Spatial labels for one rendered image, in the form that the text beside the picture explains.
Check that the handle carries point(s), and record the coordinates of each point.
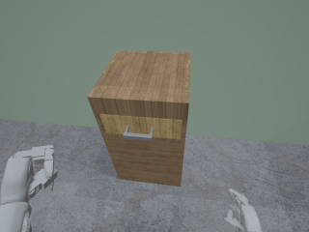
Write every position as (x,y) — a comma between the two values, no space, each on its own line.
(138,136)

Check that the cabinet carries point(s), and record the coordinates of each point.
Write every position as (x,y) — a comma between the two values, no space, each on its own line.
(151,84)

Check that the drawer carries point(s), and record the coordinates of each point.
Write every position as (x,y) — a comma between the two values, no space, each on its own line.
(164,128)

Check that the left robot hand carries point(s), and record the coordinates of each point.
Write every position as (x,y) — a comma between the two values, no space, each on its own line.
(20,171)

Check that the right robot hand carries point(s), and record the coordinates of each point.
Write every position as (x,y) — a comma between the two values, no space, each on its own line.
(246,218)

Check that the robot left forearm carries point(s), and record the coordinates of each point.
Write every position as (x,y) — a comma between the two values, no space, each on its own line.
(14,217)

